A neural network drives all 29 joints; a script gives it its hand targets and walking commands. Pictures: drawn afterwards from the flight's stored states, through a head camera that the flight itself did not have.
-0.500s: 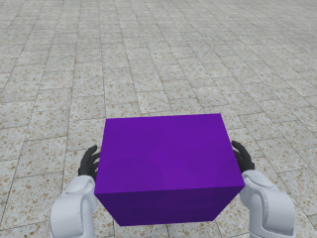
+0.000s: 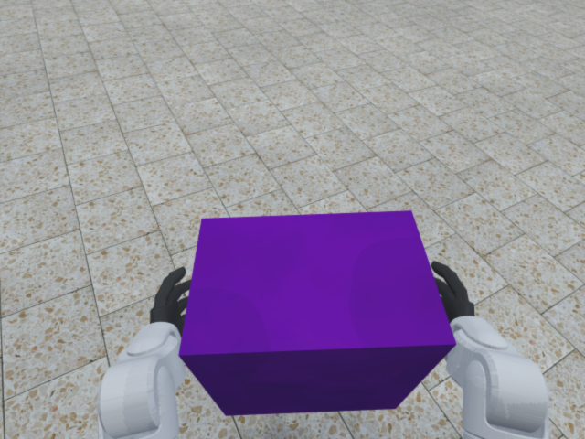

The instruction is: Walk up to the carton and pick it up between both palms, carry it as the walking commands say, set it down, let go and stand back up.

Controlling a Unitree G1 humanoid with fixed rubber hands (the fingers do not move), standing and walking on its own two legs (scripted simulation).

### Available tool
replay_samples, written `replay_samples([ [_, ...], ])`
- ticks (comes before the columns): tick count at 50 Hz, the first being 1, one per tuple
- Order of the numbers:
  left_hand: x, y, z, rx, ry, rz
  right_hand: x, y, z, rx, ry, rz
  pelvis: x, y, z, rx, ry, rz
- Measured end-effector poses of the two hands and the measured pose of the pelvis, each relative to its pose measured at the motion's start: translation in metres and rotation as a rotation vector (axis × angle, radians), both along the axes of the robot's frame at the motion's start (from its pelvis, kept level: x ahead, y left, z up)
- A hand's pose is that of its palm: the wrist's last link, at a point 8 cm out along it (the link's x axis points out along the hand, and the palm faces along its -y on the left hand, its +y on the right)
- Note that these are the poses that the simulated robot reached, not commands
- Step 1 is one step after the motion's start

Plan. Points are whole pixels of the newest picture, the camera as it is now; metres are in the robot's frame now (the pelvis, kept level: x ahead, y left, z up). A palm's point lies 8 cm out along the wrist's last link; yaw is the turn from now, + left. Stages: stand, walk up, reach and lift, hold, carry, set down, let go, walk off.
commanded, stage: carry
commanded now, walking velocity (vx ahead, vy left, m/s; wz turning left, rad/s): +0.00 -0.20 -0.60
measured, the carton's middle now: (308, 323) +0.28 +0.00 +0.02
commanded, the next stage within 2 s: none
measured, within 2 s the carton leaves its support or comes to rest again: neither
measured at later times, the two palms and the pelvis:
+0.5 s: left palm (412, 337) +0.24 -0.12 +0.06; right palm out of the picture +0.14 -0.45 +0.05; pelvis -0.04 -0.21 -0.01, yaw -16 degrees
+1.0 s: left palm out of the picture +0.18 -0.33 +0.06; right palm out of the picture +0.02 -0.63 +0.09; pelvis -0.12 -0.37 +0.00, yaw -31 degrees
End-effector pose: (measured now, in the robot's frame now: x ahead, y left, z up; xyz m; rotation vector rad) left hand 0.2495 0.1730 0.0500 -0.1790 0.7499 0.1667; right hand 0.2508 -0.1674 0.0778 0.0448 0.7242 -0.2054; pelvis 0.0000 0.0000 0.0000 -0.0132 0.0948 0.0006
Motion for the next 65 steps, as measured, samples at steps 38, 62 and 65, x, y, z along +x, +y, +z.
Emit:
replay_samples([
  [38,-0.027,-0.381,0.004,-0.016,0.012,-0.414,-0.166,-0.352,0.008,-0.015,0.013,-0.417,-0.076,-0.268,0.007,-0.039,0.007,-0.416],
  [62,-0.125,-0.647,0.001,0.128,0.024,-0.692,-0.345,-0.569,-0.039,0.136,0.022,-0.698,-0.176,-0.444,-0.008,0.039,-0.026,-0.676],
  [65,-0.135,-0.672,-0.001,0.102,0.024,-0.731,-0.364,-0.586,-0.031,0.104,0.024,-0.735,-0.188,-0.457,-0.004,0.042,0.009,-0.703],
])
